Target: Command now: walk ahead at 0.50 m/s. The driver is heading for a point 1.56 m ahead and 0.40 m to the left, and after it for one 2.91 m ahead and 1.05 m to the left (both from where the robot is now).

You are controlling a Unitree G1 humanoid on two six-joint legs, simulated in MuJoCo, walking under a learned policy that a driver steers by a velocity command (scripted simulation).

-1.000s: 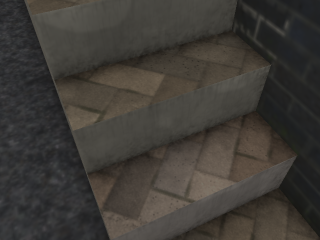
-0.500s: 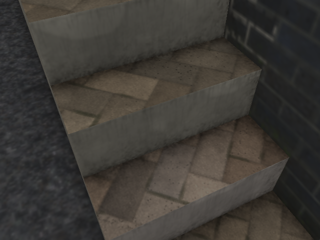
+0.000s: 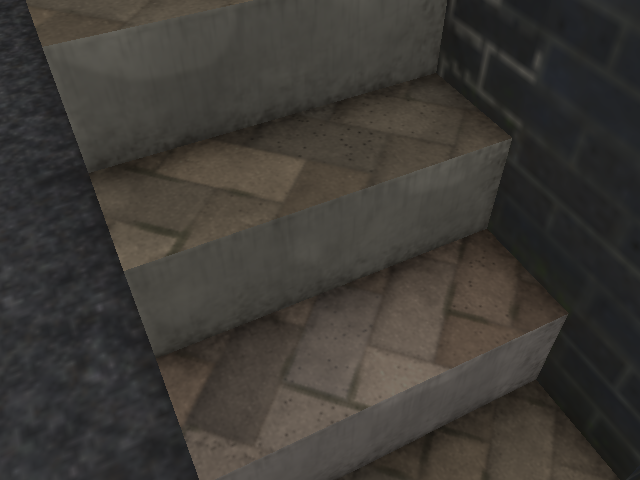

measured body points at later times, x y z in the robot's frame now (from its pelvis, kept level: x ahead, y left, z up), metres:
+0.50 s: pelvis +0.00 -0.01 +0.00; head +0.00 -0.01 +0.45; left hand +0.16 +0.23 -0.12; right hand +0.14 -0.26 -0.12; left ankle +0.02 +0.14 -0.75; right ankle -0.04 -0.08 -0.75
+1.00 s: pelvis +0.00 -0.01 +0.00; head +0.00 -0.01 +0.45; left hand +0.16 +0.23 -0.12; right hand +0.14 -0.26 -0.12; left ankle +0.02 +0.14 -0.75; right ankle -0.04 -0.08 -0.75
